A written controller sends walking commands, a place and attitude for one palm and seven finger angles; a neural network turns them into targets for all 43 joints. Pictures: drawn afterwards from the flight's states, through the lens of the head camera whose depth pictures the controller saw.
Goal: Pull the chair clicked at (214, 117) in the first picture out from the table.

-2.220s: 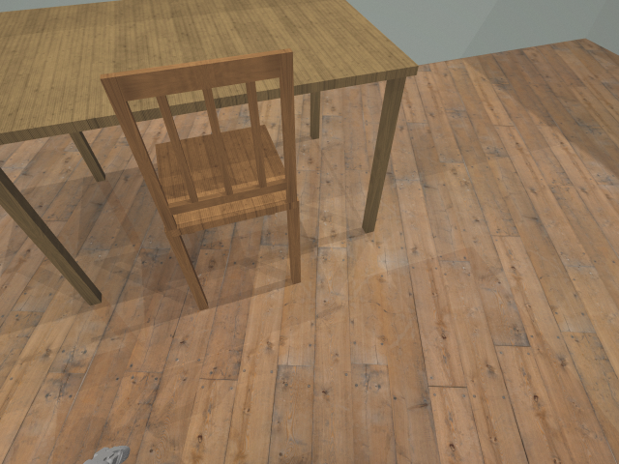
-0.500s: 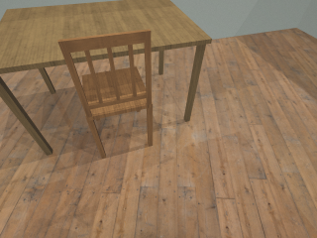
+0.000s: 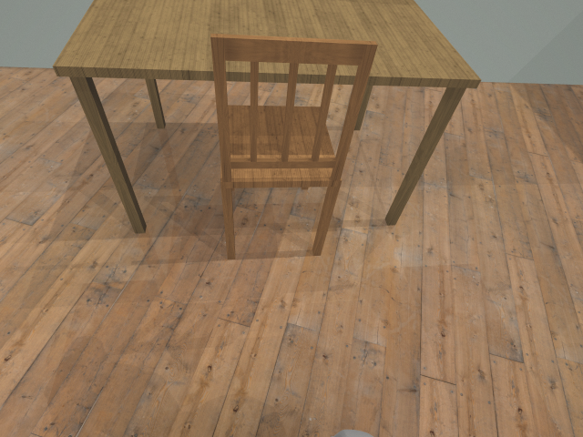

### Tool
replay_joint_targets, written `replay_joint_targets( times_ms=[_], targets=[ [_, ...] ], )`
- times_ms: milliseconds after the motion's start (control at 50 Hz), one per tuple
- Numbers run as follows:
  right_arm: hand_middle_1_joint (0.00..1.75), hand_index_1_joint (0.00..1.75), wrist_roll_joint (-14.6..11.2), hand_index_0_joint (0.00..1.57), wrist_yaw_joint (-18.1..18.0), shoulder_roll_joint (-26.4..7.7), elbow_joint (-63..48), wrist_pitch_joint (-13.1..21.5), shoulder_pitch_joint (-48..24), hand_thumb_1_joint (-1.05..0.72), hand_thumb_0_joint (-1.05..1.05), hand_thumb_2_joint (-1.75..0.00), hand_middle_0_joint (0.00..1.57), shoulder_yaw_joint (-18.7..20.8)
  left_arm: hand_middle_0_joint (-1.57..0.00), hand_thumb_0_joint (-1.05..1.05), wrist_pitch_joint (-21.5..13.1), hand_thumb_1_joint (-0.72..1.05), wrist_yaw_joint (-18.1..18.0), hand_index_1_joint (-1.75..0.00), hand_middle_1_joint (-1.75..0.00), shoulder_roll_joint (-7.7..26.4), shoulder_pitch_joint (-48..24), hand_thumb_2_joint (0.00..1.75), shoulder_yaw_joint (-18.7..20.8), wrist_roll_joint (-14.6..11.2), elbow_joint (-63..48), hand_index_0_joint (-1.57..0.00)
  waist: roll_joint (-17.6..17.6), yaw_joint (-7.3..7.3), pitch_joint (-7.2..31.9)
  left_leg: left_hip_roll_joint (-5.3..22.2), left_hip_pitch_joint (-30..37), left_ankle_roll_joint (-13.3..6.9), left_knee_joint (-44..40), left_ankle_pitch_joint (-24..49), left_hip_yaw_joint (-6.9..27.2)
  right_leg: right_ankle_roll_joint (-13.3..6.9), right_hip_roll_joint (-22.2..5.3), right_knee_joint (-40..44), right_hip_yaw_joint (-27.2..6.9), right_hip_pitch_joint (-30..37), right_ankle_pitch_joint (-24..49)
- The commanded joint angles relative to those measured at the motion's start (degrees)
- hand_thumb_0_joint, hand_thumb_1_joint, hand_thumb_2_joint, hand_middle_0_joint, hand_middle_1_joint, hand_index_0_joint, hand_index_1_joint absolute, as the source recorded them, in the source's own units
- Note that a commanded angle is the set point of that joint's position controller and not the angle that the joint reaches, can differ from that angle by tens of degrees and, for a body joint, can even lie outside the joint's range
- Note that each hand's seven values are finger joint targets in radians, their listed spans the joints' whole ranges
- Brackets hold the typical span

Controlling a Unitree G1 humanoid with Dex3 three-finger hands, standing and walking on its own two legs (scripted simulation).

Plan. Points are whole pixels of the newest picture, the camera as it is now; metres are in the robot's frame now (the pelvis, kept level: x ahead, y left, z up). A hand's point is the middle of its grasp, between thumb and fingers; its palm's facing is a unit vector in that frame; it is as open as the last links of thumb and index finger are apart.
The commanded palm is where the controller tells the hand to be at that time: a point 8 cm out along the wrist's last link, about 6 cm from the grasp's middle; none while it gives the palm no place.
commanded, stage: turn to face it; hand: left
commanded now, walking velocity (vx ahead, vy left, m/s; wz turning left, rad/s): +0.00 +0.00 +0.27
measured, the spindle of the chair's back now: (288, 116) +0.88 +0.05 -0.09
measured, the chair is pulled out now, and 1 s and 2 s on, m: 0.00 0.00 0.00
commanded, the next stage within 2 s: take the last steps up to it in 0.18 s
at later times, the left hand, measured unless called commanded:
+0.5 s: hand out of the picture -0.04 +0.13 -0.16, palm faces +0.19 -0.96 -0.22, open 7.4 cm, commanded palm none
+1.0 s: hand out of the picture +0.09 +0.15 -0.18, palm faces +0.09 -0.98 -0.15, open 7.4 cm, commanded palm none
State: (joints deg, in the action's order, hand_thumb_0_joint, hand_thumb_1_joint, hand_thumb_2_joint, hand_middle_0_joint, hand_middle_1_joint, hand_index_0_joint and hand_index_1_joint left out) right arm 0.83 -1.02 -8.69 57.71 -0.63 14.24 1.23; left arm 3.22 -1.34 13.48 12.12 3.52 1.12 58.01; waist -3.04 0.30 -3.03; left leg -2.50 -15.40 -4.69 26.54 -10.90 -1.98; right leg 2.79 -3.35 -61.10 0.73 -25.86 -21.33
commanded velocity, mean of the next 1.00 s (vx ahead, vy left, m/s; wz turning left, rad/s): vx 0.22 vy -0.11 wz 0.01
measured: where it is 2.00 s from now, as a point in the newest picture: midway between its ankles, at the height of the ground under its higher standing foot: (320, 374)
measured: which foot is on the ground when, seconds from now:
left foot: down 0.00-0.34, up 0.36-0.72, down 0.74-1.00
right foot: up 0.00-0.32, down 0.34-0.74, up 0.76-1.00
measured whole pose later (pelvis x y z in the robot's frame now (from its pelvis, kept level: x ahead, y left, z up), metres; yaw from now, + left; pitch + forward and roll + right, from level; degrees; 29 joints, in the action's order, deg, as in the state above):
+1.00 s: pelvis +0.10 -0.03 +0.00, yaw +2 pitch +0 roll +0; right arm 1.5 -2.4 -6.1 63.8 4.1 21.6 1.7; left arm 1.1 1.7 12.3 17.2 4.5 1.9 62.6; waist -3.9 -0.2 -1.4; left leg 5.8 -2.7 2.5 20.9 -16.8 -11.6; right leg 1.4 -6.3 -60.1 2.8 -33.3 -10.9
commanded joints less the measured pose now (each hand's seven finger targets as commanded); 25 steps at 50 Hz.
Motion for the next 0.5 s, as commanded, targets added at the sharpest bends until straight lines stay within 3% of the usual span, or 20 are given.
replay_joint_targets(
  times_ms=[0, 80, 160, 220, 260, 280, 300, 320, 340, 360, 400, 440, 480],
  targets=[
    [0.3, 0.3, -0.19, 0.2, -0.94, -10.72, -2.68, 1.0, 3.42, -0.9, 0.0, -0.9, 0.2, 3.11, -0.2, 0.0, -0.91, 0.9, -0.13, -0.3, -0.3, 3.14, 1.44, 0.9, 0.82, 0.22, -3.17, -0.2, 9.07, 0.56, 4.8, 13.73, 8.46, -4.15, -12.94, 5.41, 17.74, 1.0, -0.41, 2.54, -1.02, -3.88, 0.41],
    [0.3, 0.3, 0.04, 0.2, -0.89, -11.01, -2.64, 0.48, 4.04, -0.9, 0.0, -0.9, 0.2, 3.45, -0.2, 0.0, -0.91, 0.9, -0.22, -0.3, -0.3, 2.6, 0.97, 0.9, 0.58, 0.1, -3.68, -0.2, 9.64, 1.3, 5.38, 14.09, 10.16, -5.09, -13.13, 3.42, 20.12, 1.0, 0.44, 9.46, -0.52, -2.37, -2.83],
    [0.3, 0.3, 0.32, 0.2, -0.67, -10.99, -2.62, 0.0, 3.44, -0.9, 0.0, -0.9, 0.2, 3.66, -0.2, 0.0, -1.08, 0.9, -0.6, -0.3, -0.3, 1.95, 1.76, 0.9, 0.17, -0.1, -3.47, -0.2, 10.93, 1.32, 4.44, 14.16, 6.57, -5.38, -13.34, 2.04, 22.01, -0.13, 1.36, 16.77, -0.5, 2.79, -4.73],
    [0.3, 0.3, 0.42, 0.2, -0.34, -11.09, -2.87, -0.23, 1.63, -0.9, 0.0, -0.9, 0.2, 3.79, -0.2, 0.0, -1.4, 0.9, -0.88, -0.3, -0.3, 1.32, 5.68, 0.9, -0.06, -0.35, -2.31, -0.2, 10.96, -0.14, 5.09, 13.06, 3.2, -4.44, -13.27, -0.75, 22.21, -1.1, 2.39, 24.26, -0.24, 8.98, -2.07],
    [0.3, 0.3, 0.05, 0.2, 0.01, -10.24, -2.63, -0.25, 0.69, -0.9, 0.0, -0.9, 0.2, 3.6, -0.2, 0.0, -2.05, 0.9, -1.13, -0.3, -0.3, 1.41, 8.64, 0.9, -0.21, -0.29, -1.33, -0.2, 8.16, -1.49, 5.33, 10.8, -1.49, -2.12, -11.27, -3.22, 19.94, -1.45, 2.48, 34.51, 0.65, 16.99, 5.26],
    [0.3, 0.3, -0.11, 0.2, 0.19, -8.5, -2.26, -0.14, 0.74, -0.9, 0.0, -0.9, 0.2, 3.22, -0.2, 0.0, -2.66, 0.9, -1.22, -0.3, -0.3, 1.84, 10.99, 0.9, -0.24, -0.14, -0.32, -0.2, 4.4, -2.12, 5.54, 8.16, -6.08, 0.32, -9.1, -9.89, 17.03, -2.01, 0.7, 40.93, -1.22, 23.28, 6.5],
    [0.3, 0.3, -0.44, 0.2, 0.28, -5.42, -2.55, -0.2, 1.33, -0.9, 0.0, -0.9, 0.2, 2.74, -0.2, 0.0, -3.16, 0.9, -1.33, -0.3, -0.3, 4.76, 12.0, 0.9, 0.09, 0.68, -0.22, -0.2, -5.83, -1.99, 3.72, 2.62, -13.61, 3.17, 0.33, -16.67, 11.16, -5.29, -7.63, 47.6, -12.79, 24.96, -6.76],
    [0.3, 0.3, -0.11, 0.2, 0.39, -4.3, -3.7, -0.28, 0.24, -0.9, 0.0, -0.9, 0.2, 2.26, -0.2, 0.0, -3.09, 0.9, -1.11, -0.3, -0.3, 7.63, 11.22, 0.9, 0.39, 0.83, -1.28, -0.2, -14.63, -2.54, -0.37, -1.2, -15.99, 4.76, 10.51, -16.16, 4.43, -9.95, -16.6, 56.08, -23.47, 17.54, -20.89],
    [0.3, 0.3, 0.59, 0.2, 0.84, -6.52, -3.62, -0.45, -0.2, -0.9, 0.0, -0.9, 0.2, 3.07, -0.2, 0.0, -3.15, 0.9, -1.15, -0.3, -0.3, 7.49, 7.9, 0.9, 0.06, 0.48, -2.54, -0.2, -9.47, -1.42, -2.6, 0.39, -14.07, 4.52, 19.18, -15.91, 4.24, -12.22, -18.2, 58.44, -23.58, 10.04, -23.17],
    [0.3, 0.3, 0.9, 0.2, 1.19, -6.26, -3.03, -0.78, 0.24, -0.9, 0.0, -0.9, 0.2, 3.21, -0.2, 0.0, -3.79, 0.9, -1.29, -0.3, -0.3, 5.78, 6.84, 0.9, 0.25, 0.31, -2.24, -0.2, -10.39, -0.56, -3.39, 1.26, -15.83, 4.06, 24.12, -13.75, 4.55, -11.56, -15.42, 58.32, -22.86, 10.26, -20.62],
    [0.3, 0.3, 1.04, 0.2, 1.78, -6.08, -0.5, -0.29, 1.94, -0.9, 0.0, -0.9, 0.2, 3.2, -0.2, 0.0, -5.18, 0.9, -0.65, -0.3, -0.3, 3.15, 7.49, 0.9, -0.57, -0.12, -0.88, -0.2, -5.03, 0.8, -5.52, 3.53, -17.03, 4.12, 29.86, -7.45, 2.58, -10.61, -10.61, 55.53, -14.69, 13.0, -10.78],
    [0.3, 0.3, 1.01, 0.2, 2.05, -5.26, -0.25, 0.19, 2.01, -0.9, 0.0, -0.9, 0.2, 3.26, -0.2, 0.0, -5.99, 0.9, -0.17, -0.3, -0.3, 2.51, 10.1, 0.9, -0.62, -0.03, 0.15, -0.2, -2.74, 0.36, -4.42, 4.61, -17.35, 4.71, 32.07, -5.74, 0.7, -10.99, -9.25, 53.81, -10.76, 15.01, -5.43],
    [0.3, 0.3, 1.0, 0.2, 2.09, -4.57, -0.58, 0.5, -0.12, -0.9, 0.0, -0.9, 0.2, 3.27, -0.2, 0.0, -6.4, 0.9, -0.12, -0.3, -0.3, 1.87, 13.21, 0.9, -0.68, 0.19, 1.39, -0.2, -2.47, -0.67, -5.14, 6.15, -18.05, 5.17, 31.14, -5.75, -0.25, -11.6, -9.35, 53.7, -10.25, 16.38, -2.66]
  ],
)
